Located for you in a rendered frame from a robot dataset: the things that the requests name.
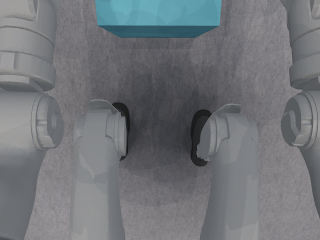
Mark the carton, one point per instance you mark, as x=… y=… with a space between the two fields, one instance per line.
x=158 y=18

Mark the left robot foot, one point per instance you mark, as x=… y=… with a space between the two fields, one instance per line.
x=122 y=108

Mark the left robot forearm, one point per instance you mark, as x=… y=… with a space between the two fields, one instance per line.
x=27 y=41

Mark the right robot forearm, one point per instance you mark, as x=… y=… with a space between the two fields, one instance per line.
x=303 y=23

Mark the robot right upper arm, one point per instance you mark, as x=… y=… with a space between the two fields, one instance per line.
x=300 y=127

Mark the robot left upper arm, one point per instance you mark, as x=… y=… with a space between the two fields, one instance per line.
x=30 y=124

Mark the robot left shin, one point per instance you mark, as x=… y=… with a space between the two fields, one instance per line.
x=93 y=104

